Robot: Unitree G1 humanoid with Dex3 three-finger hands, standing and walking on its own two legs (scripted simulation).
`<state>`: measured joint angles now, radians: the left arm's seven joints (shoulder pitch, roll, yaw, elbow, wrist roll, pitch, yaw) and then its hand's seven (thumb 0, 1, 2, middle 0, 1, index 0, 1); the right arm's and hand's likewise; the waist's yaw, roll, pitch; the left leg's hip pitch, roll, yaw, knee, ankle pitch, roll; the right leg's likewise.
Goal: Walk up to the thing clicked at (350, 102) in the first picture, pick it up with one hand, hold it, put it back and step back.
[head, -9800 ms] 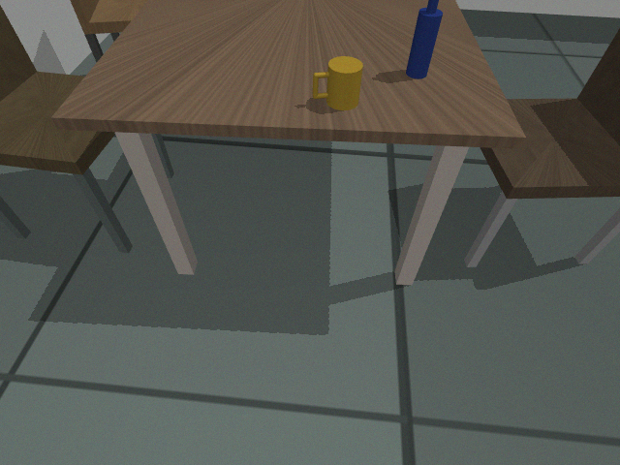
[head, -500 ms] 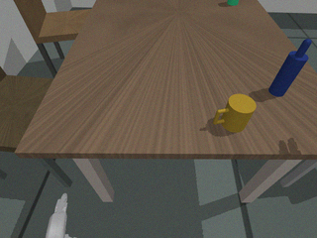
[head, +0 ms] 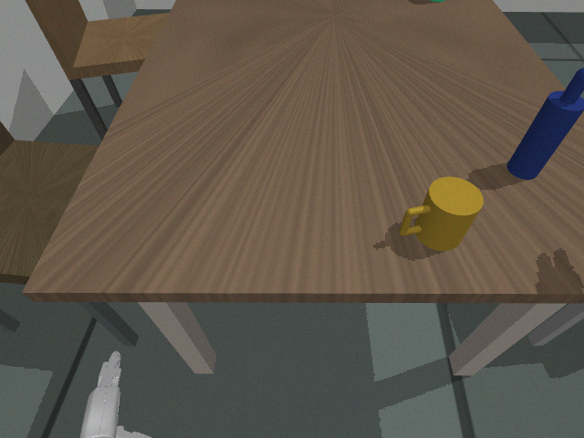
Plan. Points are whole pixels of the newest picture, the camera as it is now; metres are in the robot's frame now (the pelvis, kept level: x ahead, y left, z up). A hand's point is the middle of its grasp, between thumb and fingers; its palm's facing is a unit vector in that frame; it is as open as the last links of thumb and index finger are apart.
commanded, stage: go down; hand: right
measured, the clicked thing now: (436, 216) +0.43 -0.21 +0.03
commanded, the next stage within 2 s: approach in 1.32 s
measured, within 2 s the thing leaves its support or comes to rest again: neither
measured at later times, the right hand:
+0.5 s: hand out of the picture +0.34 -0.41 +0.17, palm faces +0.24 +0.97 +0.00, open 17.4 cm
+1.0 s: hand out of the picture +0.33 -0.42 +0.17, palm faces +0.26 +0.97 +0.00, open 17.4 cm
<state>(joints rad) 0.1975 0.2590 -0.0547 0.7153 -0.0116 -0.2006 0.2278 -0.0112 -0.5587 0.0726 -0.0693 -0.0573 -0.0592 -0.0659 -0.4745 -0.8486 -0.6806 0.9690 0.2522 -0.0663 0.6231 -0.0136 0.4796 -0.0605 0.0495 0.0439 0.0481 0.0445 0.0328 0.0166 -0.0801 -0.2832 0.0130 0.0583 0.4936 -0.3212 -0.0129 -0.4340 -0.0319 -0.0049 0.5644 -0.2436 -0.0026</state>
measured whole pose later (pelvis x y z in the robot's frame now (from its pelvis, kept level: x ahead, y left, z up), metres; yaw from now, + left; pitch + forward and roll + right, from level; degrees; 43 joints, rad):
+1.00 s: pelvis +0.00 -0.01 +0.00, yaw +0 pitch +8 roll +2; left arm 0.22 0.25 -0.08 0.69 -0.01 -0.22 0.23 -0.01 -0.54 0.06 -0.06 -0.06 -0.06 -0.06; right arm -0.52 -0.89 -0.70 1.00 0.24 -0.05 0.62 -0.01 0.53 -0.06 0.05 0.05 0.05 0.05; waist 0.04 0.01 -0.09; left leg -0.32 0.01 0.05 0.51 -0.32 -0.02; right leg -0.48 -0.04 -0.01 0.60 -0.26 -0.01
